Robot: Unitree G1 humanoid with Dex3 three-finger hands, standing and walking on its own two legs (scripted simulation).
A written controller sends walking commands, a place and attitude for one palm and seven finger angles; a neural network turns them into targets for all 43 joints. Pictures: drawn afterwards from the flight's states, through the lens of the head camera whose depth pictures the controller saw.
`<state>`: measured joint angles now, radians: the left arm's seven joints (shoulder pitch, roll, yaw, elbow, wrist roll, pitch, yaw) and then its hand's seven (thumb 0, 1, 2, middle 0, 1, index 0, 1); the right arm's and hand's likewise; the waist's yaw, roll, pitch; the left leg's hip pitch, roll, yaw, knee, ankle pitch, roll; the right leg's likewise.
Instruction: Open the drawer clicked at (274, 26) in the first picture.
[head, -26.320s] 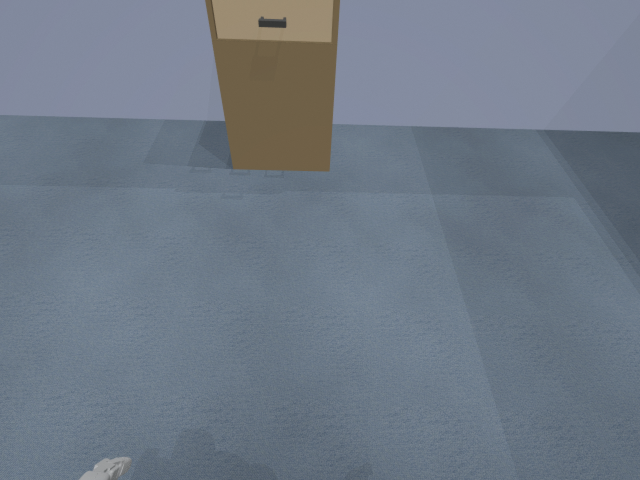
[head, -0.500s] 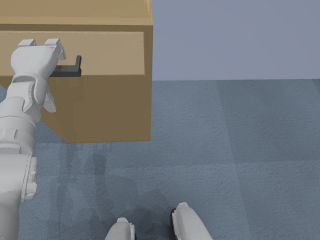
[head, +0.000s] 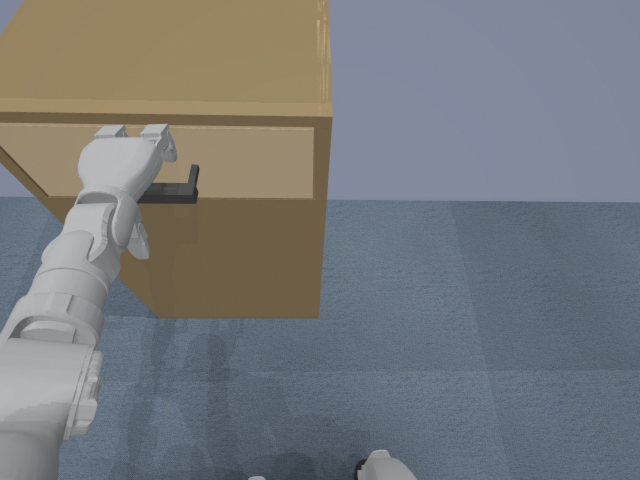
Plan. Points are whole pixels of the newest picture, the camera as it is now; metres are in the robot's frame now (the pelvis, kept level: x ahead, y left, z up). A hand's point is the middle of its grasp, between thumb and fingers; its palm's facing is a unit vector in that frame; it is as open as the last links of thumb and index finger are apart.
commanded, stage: re-aim the fingers above the handle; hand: left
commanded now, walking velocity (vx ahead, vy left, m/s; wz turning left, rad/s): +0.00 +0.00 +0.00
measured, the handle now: (163, 182) +0.54 +0.22 -0.01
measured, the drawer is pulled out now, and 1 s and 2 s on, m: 0.00 0.00 0.00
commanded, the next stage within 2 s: none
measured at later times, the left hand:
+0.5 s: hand (150, 192) +0.47 +0.21 +0.04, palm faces -0.04 -0.02 -1.00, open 13.8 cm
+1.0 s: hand (145, 182) +0.49 +0.21 +0.05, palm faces +0.03 -0.02 -1.00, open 13.8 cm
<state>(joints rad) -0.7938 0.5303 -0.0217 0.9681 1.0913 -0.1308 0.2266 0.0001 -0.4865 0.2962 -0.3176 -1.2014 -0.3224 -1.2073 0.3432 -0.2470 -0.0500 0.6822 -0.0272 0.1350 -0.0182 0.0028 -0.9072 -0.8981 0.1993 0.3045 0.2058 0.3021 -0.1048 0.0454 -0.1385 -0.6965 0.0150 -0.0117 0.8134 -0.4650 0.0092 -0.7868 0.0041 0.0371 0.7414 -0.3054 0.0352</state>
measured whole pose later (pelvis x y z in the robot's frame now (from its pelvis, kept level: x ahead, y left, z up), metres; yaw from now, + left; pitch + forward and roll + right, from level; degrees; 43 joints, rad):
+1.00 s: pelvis -0.03 -0.01 -0.01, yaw +0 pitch +21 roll -1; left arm -0.91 0.58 0.01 1.05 1.13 -0.18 0.29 0.00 -0.49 0.30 -0.32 -1.20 -0.32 -1.20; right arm 0.33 -0.27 -0.04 0.70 -0.03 0.09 -0.04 0.00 -0.91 -0.90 0.20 0.30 0.21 0.30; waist -0.16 0.02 -0.12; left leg -0.79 0.01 -0.01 0.88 -0.45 0.00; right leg -0.88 0.00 0.04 0.80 -0.29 0.03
